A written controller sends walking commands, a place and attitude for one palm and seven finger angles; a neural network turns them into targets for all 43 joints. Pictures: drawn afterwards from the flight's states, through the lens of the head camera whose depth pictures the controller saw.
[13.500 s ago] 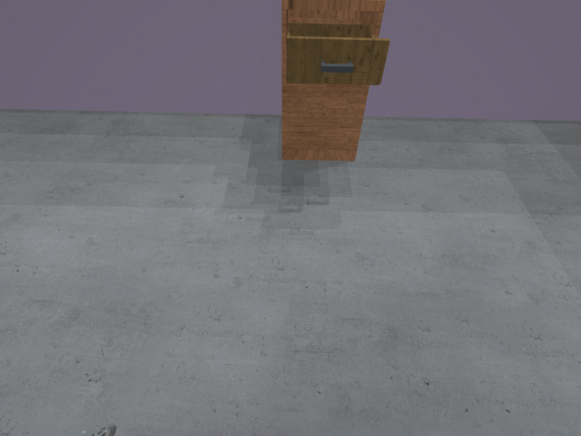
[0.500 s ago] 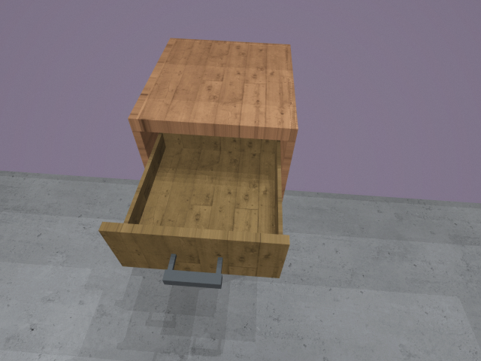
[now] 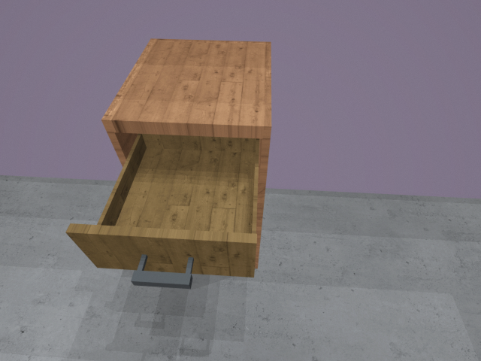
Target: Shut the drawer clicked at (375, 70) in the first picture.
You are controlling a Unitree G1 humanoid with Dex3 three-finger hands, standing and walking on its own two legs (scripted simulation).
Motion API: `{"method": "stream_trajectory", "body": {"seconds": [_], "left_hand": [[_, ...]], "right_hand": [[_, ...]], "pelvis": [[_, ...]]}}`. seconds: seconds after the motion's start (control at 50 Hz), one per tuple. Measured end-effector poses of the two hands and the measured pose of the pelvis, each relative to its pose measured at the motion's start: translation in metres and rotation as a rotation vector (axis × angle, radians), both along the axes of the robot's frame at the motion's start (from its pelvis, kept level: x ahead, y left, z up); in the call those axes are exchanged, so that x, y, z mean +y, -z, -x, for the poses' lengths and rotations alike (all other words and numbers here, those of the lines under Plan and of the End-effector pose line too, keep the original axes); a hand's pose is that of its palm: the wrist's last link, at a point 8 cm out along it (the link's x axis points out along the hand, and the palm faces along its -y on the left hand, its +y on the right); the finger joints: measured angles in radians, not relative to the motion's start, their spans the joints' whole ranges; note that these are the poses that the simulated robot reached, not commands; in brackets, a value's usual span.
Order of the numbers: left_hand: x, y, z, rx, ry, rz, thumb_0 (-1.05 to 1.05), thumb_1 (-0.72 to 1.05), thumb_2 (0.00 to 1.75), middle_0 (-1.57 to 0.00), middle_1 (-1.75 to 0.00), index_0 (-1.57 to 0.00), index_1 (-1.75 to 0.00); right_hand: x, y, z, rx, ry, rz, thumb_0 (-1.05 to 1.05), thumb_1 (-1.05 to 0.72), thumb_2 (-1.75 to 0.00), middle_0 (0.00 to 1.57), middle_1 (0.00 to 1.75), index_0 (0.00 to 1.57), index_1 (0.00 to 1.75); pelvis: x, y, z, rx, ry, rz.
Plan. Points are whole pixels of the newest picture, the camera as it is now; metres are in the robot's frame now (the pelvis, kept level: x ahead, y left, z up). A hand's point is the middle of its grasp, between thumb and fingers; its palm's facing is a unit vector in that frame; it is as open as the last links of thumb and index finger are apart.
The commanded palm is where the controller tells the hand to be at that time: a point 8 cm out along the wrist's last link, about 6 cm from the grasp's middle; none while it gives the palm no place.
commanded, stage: come to a stop and stand still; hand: left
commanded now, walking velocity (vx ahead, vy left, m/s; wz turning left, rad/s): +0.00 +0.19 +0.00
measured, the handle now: (164, 270) +0.30 +0.17 -0.09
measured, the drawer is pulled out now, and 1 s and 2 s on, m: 0.29 0.29 0.29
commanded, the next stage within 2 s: look again from close up in 1.02 s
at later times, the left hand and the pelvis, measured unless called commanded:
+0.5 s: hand out of the picture +0.02 +0.24 -0.18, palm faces +0.02 -0.98 -0.19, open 7.4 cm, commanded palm none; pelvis -0.01 +0.07 -0.01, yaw +0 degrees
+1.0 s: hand out of the picture -0.03 +0.30 -0.18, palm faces +0.00 -0.98 -0.20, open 7.4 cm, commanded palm none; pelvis +0.00 +0.12 +0.00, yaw -2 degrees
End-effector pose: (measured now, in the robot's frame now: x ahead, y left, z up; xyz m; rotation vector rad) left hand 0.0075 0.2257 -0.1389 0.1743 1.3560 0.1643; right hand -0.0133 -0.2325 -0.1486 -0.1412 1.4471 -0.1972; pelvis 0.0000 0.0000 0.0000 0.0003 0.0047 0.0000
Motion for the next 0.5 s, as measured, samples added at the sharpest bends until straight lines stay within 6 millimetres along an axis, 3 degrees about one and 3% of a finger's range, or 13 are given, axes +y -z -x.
{"method": "stream_trajectory", "body": {"seconds": [0.12,0.24,0.38,0.5], "left_hand": [[-0.011,0.000,0.008,0.009,-0.015,0.018,0.00,0.90,0.90,-0.20,-0.30,-0.20,-0.30],[-0.005,0.006,0.017,0.030,-0.019,0.032,0.00,0.90,0.90,-0.20,-0.30,-0.20,-0.30],[0.023,0.009,0.013,-0.020,0.002,0.022,0.01,0.90,0.90,-0.20,-0.30,-0.20,-0.30],[0.063,0.016,-0.007,-0.077,0.012,0.028,0.01,0.90,0.90,-0.20,-0.30,-0.20,-0.30]], "right_hand": [[-0.002,-0.005,-0.014,-0.034,-0.011,0.004,0.01,-0.91,-0.90,0.20,0.30,0.20,0.30],[0.011,-0.005,-0.025,-0.074,-0.018,-0.008,0.01,-0.91,-0.90,0.20,0.30,0.20,0.30],[0.037,-0.007,-0.029,-0.150,0.006,0.004,0.01,-0.92,-0.90,0.20,0.30,0.20,0.30],[0.069,-0.007,-0.026,-0.177,-0.020,0.017,0.01,-0.93,-0.90,0.20,0.30,0.20,0.30]], "pelvis": [[-0.003,-0.003,-0.001,-0.018,0.013,-0.011],[0.005,-0.001,-0.001,-0.035,0.008,-0.004],[0.032,0.004,0.002,-0.036,0.018,0.022],[0.065,0.009,0.005,-0.039,0.000,0.033]]}}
